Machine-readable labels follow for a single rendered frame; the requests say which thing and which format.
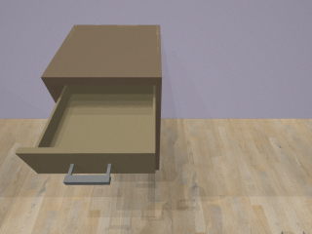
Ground cabinet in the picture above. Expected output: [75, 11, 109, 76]
[41, 24, 162, 171]

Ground drawer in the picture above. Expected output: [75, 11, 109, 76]
[16, 85, 156, 174]

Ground handle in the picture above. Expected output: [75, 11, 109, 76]
[63, 164, 112, 185]

